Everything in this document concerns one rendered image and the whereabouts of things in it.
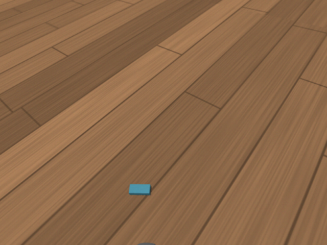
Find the small box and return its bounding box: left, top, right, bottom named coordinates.
left=129, top=184, right=151, bottom=195

